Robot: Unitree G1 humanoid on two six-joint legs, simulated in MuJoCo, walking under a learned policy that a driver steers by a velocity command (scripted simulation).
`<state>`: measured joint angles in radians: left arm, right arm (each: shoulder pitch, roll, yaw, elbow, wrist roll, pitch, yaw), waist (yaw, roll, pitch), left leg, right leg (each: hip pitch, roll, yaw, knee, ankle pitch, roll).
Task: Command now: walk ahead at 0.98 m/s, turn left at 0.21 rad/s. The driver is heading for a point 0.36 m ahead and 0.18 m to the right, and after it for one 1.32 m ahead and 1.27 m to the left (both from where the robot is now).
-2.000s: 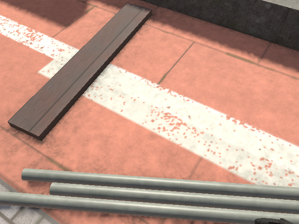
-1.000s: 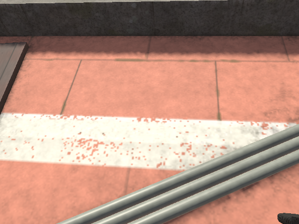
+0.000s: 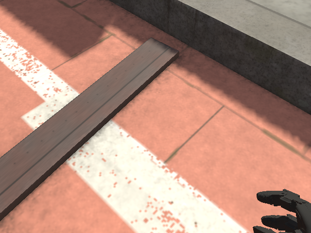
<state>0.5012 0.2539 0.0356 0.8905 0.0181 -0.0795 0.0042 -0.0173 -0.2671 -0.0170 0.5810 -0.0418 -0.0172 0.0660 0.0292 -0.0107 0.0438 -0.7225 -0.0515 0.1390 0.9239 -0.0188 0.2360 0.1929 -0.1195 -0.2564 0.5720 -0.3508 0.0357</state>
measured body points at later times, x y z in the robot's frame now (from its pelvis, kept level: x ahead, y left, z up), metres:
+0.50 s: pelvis +0.46 -0.02 +0.01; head +0.51 -0.01 +0.46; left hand +0.62 +0.21 -0.10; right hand +0.49 -0.30 -0.12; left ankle +0.32 +0.11 -0.58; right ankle +0.55 -0.11 -0.71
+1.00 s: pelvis +0.63 +0.05 +0.03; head +0.67 +0.10 +0.47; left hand +0.75 +0.38 -0.07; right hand +0.86 -0.18 -0.05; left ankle +0.68 +0.14 -0.71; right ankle +0.71 -0.11 -0.65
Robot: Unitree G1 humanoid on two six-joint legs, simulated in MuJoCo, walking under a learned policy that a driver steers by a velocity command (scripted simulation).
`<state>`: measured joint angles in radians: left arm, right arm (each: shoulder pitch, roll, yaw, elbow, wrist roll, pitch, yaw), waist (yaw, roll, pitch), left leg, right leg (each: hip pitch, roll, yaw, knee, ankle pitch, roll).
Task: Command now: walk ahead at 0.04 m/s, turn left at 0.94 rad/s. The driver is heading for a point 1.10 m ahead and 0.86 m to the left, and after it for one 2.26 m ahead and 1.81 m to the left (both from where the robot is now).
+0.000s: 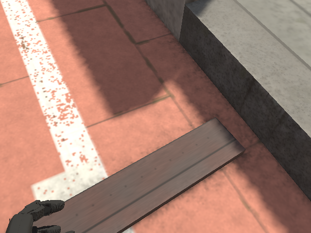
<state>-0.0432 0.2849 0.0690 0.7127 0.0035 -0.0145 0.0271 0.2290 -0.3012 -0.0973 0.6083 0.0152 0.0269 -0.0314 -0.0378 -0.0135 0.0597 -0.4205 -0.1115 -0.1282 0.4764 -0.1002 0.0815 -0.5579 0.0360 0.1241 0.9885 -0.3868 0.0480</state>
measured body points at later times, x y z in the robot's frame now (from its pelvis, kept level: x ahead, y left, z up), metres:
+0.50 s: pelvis +0.06 -0.05 +0.01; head +0.10 -0.04 +0.45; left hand +0.06 +0.27 -0.09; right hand +0.34 -0.23 -0.08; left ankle -0.01 +0.08 -0.66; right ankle +0.12 -0.15 -0.74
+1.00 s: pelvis +0.05 +0.01 +0.00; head +0.06 +0.07 +0.45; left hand -0.07 +0.33 -0.10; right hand +0.40 -0.01 -0.06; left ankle -0.02 +0.08 -0.74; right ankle +0.21 -0.04 -0.69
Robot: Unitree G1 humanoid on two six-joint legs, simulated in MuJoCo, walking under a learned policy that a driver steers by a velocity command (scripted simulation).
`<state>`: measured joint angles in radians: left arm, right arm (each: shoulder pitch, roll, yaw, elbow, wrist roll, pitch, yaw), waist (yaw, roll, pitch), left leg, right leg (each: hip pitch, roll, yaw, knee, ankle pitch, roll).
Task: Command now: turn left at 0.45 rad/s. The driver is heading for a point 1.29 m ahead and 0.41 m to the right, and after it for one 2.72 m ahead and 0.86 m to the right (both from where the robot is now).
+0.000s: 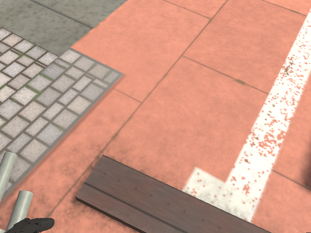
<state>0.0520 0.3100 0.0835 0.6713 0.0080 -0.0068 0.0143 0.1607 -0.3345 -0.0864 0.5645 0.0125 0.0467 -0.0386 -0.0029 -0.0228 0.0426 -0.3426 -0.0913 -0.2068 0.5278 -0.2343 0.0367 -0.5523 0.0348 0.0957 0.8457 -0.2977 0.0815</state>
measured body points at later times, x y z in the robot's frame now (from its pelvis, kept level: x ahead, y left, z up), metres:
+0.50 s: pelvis +0.03 +0.00 +0.00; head +0.07 +0.00 +0.45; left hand +0.27 +0.24 -0.09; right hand +0.08 -0.32 -0.09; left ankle +0.01 +0.10 -0.74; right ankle +0.00 -0.13 -0.68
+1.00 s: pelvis +0.16 -0.20 -0.02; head +0.19 -0.22 +0.42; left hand +0.50 -0.17 -0.09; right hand -0.05 -0.36 -0.16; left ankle +0.05 +0.08 -0.64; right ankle +0.14 -0.30 -0.73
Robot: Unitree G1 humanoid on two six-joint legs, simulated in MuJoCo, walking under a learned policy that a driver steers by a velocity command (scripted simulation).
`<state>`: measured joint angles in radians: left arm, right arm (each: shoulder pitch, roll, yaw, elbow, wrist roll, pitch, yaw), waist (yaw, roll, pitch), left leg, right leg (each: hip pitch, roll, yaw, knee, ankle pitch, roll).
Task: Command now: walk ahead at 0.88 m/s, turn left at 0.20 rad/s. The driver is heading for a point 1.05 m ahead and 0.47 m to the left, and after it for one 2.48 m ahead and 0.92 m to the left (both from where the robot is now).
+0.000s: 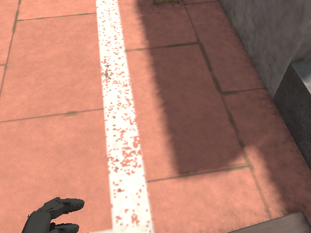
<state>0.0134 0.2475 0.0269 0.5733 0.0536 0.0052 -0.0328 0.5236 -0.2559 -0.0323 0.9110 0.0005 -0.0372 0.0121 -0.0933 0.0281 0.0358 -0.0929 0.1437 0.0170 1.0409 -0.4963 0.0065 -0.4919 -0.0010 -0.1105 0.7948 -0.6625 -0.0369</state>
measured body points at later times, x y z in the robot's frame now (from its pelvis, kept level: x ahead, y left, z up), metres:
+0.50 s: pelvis +0.39 +0.01 +0.03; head +0.39 +0.01 +0.48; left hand +0.56 +0.27 -0.02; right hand +0.43 -0.29 -0.10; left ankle +0.38 +0.02 -0.68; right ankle +0.34 -0.16 -0.57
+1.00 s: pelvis +0.84 +0.14 +0.01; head +0.86 +0.17 +0.46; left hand +0.56 +0.26 -0.11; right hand +1.20 +0.15 -0.04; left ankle +0.84 +0.26 -0.63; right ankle +0.84 -0.05 -0.71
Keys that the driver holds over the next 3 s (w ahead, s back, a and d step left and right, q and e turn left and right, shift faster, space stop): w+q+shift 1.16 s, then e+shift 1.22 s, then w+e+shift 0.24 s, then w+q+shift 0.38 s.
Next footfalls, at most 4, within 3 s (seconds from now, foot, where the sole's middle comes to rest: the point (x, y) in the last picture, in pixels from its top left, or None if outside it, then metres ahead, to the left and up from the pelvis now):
0.38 left None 0.41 0.03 -0.72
0.74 right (150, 142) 0.87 -0.02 -0.75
1.16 left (66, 126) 1.01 0.40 -0.75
1.54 right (28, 90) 1.29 0.64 -0.75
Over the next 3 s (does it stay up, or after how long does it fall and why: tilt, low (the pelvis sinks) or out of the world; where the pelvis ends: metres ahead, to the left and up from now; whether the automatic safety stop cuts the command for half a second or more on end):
stays up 1.51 0.63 -0.01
